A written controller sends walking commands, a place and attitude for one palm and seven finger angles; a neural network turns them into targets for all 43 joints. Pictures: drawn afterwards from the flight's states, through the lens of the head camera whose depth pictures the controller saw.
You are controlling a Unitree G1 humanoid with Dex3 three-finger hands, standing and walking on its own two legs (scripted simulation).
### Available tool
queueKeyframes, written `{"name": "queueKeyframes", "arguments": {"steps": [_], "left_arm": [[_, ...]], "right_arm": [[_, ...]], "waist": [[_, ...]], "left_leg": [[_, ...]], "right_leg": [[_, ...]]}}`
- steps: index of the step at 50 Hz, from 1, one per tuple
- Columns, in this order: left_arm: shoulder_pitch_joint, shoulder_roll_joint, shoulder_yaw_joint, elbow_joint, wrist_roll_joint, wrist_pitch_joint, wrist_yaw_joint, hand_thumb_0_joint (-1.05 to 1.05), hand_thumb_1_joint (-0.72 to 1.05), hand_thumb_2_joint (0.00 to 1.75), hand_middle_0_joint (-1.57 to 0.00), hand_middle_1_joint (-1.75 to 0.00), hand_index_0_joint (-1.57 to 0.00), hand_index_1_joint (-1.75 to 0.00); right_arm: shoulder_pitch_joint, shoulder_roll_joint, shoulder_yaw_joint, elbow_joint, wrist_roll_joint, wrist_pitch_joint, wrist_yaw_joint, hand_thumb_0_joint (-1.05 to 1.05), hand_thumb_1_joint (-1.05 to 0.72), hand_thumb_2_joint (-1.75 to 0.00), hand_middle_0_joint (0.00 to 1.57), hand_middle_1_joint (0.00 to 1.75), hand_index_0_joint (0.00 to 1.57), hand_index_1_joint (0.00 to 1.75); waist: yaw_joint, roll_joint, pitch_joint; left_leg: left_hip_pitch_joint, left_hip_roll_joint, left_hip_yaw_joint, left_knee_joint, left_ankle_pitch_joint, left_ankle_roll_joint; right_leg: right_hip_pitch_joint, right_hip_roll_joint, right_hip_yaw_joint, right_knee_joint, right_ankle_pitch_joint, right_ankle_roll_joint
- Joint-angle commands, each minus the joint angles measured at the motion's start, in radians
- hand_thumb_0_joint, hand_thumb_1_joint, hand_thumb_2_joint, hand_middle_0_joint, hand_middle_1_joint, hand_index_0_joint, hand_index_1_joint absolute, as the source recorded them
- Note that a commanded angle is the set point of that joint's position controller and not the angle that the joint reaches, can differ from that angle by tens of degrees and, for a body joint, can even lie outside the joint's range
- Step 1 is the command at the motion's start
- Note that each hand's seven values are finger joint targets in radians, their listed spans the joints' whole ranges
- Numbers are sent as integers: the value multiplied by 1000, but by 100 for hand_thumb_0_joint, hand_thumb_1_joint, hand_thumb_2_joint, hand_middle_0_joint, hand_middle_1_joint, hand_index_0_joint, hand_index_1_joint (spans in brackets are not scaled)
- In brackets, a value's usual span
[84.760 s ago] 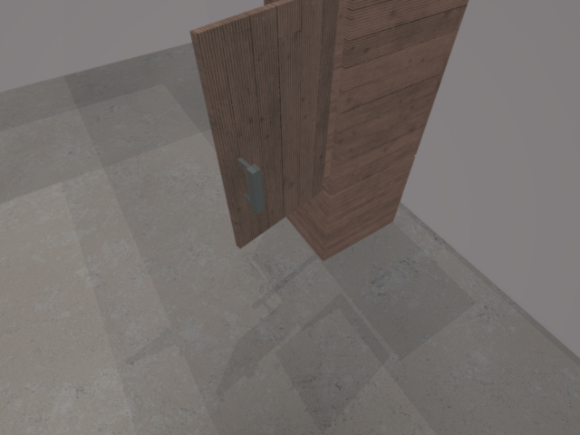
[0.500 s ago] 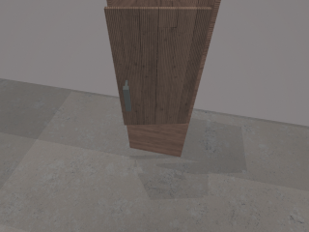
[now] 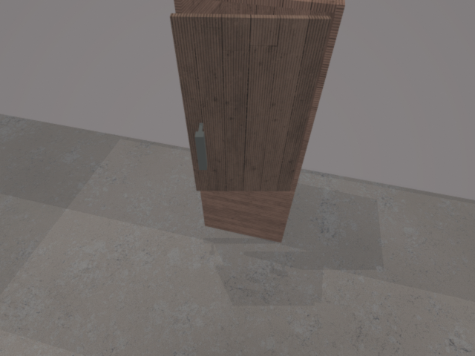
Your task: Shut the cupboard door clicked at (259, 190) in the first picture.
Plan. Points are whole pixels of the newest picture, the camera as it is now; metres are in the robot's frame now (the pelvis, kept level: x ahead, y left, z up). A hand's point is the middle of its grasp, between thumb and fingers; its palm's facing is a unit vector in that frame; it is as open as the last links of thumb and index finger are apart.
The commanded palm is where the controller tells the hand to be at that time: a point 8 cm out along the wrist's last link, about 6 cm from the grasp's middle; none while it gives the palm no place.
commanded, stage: look again from close up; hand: left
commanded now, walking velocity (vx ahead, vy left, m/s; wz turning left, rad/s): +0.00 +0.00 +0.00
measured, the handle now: (202, 146) +0.67 +0.15 -0.11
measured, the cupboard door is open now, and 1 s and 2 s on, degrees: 14 14 14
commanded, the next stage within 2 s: shuffle to correct the standing spot in 0.18 s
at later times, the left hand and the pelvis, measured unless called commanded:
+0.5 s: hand out of the picture -0.03 +0.16 -0.19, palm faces +0.09 -0.98 -0.16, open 7.4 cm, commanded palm none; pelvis +0.01 +0.00 -0.01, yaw +2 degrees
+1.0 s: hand (165, 311) +0.24 +0.17 -0.19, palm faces -0.01 -0.99 -0.17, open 7.3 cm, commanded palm none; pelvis +0.16 -0.01 -0.01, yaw +1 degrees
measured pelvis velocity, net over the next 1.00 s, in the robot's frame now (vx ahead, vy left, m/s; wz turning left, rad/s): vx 0.16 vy -0.01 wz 0.03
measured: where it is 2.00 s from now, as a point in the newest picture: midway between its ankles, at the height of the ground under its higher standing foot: outside the picture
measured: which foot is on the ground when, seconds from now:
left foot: down 0.00-1.00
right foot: down 0.00-0.62, up 0.64-1.00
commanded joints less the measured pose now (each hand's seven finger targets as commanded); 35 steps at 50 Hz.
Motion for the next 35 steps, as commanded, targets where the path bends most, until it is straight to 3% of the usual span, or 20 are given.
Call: {"name": "queueKeyframes", "arguments": {"steps": [1,14,17,19,21,23,25,27,28,29,30,31,32,33,35], "left_arm": [[73,106,22,-22,4,-18,3,0,90,90,-20,-30,-20,-30],[71,105,25,-27,3,-16,1,0,90,90,-20,-30,-20,-30],[80,113,35,-28,10,-9,-5,0,90,90,-20,-30,-20,-30],[90,125,48,-39,15,-1,-13,0,90,90,-20,-30,-20,-30],[117,140,60,-43,16,1,-17,0,90,90,-20,-30,-20,-30],[147,160,73,-43,16,0,-14,0,90,90,-20,-30,-20,-30],[155,152,79,-46,17,-14,-16,0,90,90,-20,-30,-20,-30],[134,149,83,-51,22,-22,-18,0,90,90,-20,-30,-20,-30],[106,148,84,-58,21,-24,-21,0,90,90,-20,-30,-20,-30],[73,135,81,-64,17,-21,-25,0,90,90,-20,-30,-20,-30],[66,89,72,-79,11,-23,-33,0,90,90,-20,-30,-20,-30],[33,59,63,-108,12,-26,-40,0,90,90,-20,-30,-20,-30],[-44,100,71,-135,29,-20,-40,0,90,90,-20,-30,-20,-30],[-54,104,78,-132,38,-16,-41,0,90,90,-20,-30,-20,-30],[-53,85,81,-122,34,-19,-54,0,90,90,-20,-30,-20,-30]], "right_arm": [[77,-69,-3,-9,-3,-14,0,0,-90,-90,20,30,20,30],[110,-61,0,-3,-5,-14,4,0,-90,-90,20,30,20,30],[144,-69,-7,6,-14,-7,9,0,-90,-90,20,30,20,30],[142,-65,-14,-5,-21,-1,13,0,-90,-90,20,30,20,30],[131,-50,-16,-23,-24,1,17,0,-90,-90,20,30,20,30],[125,-30,-17,-41,-23,0,21,0,-90,-90,20,30,20,30],[104,-27,-22,-59,-22,-9,24,0,-90,-90,20,30,20,30],[131,-10,-24,-63,-19,-17,28,0,-90,-90,20,30,20,30],[174,-1,-22,-52,-18,-24,29,0,-90,-90,20,30,20,30],[247,-2,-19,-27,-18,-34,26,0,-90,-90,20,30,20,30],[344,-57,-31,8,-26,-45,17,0,-90,-90,20,30,20,30],[444,-146,-56,33,-37,-50,2,0,-90,-90,20,30,20,30],[456,-157,-56,33,-33,-47,-4,0,-90,-90,20,30,20,30],[437,-125,-42,31,-33,-53,-9,0,-90,-90,20,30,20,30],[376,-85,-27,9,-27,-70,-15,0,-90,-90,20,30,20,30]], "waist": [[-13,-4,16],[-7,-6,40],[-7,-42,32],[0,-71,89],[13,-126,124],[18,-190,140],[12,-136,157],[-14,-69,141],[-39,-32,128],[-71,23,107],[-94,211,80],[-120,369,70],[-127,270,129],[-106,203,160],[-70,43,155]], "left_leg": [[17,127,-106,-42,196,-1],[-27,123,-116,-57,136,-1],[-68,105,-107,-36,-106,9],[-154,92,-107,-11,-230,17],[-251,59,-72,89,-241,13],[-324,47,-14,259,-209,5],[-355,73,-19,373,-221,2],[-310,90,-17,326,-227,3],[-214,90,-6,232,-185,2],[-74,89,-25,102,-129,6],[49,201,-226,-31,-159,54],[152,400,-501,-152,-126,142],[101,462,-544,-183,-98,195],[64,452,-515,-183,24,188],[39,417,-395,-154,233,171]], "right_leg": [[-58,-134,114,-65,258,-1],[-72,-127,115,-77,150,-5],[-72,-113,107,-69,-135,-11],[-107,-120,131,-85,-299,-24],[-98,-159,189,-123,-404,-54],[-90,-248,304,-200,-521,-108],[-100,-292,336,-214,-442,-158],[-116,-287,280,-156,-350,-165],[-170,-263,223,-97,-302,-149],[-247,-190,134,15,-255,-111],[-353,-77,23,251,-160,-56],[-529,4,-89,505,-238,-9],[-583,-32,-7,670,-279,-22],[-623,-66,40,757,-213,-21],[-614,-107,56,802,-114,-2]]}}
